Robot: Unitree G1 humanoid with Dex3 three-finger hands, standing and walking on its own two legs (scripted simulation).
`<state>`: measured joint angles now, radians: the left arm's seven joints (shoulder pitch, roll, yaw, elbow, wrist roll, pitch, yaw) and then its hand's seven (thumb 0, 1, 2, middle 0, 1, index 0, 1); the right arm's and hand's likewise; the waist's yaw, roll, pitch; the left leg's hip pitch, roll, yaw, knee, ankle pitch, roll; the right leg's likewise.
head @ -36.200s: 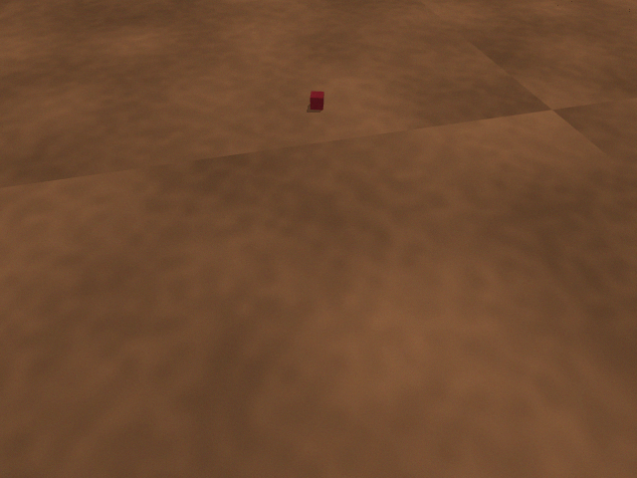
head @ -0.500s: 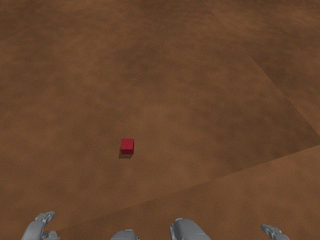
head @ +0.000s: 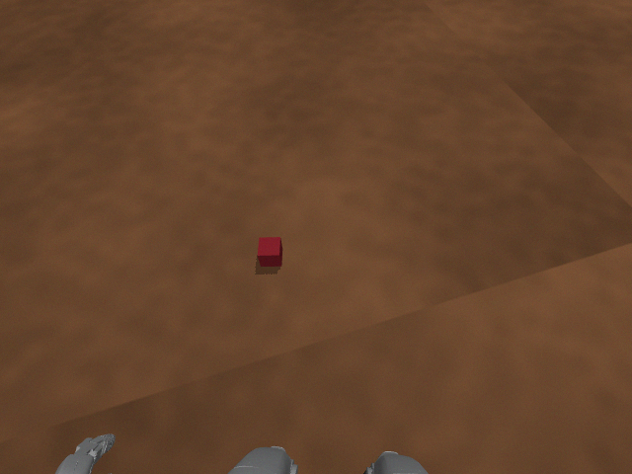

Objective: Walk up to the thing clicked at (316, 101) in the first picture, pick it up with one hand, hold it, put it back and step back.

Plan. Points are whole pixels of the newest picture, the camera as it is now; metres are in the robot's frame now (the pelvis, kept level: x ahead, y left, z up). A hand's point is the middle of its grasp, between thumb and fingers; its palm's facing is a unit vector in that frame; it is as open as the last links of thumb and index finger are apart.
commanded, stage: step back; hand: left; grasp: from above
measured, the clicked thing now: (270, 252) +0.85 +0.22 -0.72
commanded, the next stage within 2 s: stand in 1.58 s
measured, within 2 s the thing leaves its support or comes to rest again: neither
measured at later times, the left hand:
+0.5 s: hand out of the picture -0.12 +0.25 -0.14, palm faces -0.03 -0.90 -0.43, open 7.4 cm
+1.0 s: hand out of the picture -0.19 +0.26 -0.14, palm faces +0.04 -0.92 -0.39, open 7.4 cm
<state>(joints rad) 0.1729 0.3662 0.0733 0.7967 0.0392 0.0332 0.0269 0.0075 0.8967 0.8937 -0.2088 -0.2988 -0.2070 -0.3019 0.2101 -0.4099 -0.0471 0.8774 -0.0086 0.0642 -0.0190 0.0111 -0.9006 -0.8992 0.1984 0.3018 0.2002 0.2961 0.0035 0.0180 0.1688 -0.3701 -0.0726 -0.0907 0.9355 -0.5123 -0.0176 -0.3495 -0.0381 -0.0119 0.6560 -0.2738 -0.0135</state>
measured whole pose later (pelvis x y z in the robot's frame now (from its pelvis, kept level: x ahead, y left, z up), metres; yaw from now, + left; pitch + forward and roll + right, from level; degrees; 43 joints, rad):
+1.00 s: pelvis -0.23 -0.02 +0.00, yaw +1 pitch -3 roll -1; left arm 0.25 0.37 0.07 1.00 0.04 -0.03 -0.01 0.01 0.90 0.89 -0.20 -0.30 -0.20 -0.30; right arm 0.21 -0.36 -0.04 0.99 -0.03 0.03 0.02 0.01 -0.90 -0.90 0.20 0.30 0.20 0.30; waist 0.01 0.03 0.05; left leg -0.29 0.00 -0.08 0.76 -0.47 0.01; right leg -0.26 0.03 -0.03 0.59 -0.28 -0.04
